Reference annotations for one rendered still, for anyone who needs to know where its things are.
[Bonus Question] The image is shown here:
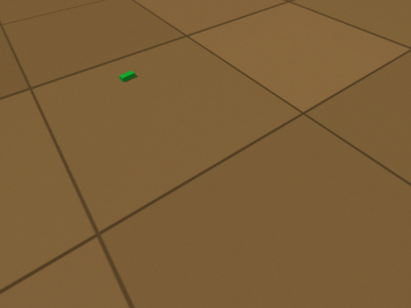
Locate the small box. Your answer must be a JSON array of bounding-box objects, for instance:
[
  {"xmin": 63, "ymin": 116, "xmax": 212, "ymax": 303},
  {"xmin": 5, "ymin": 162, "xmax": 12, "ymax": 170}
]
[{"xmin": 119, "ymin": 71, "xmax": 136, "ymax": 82}]

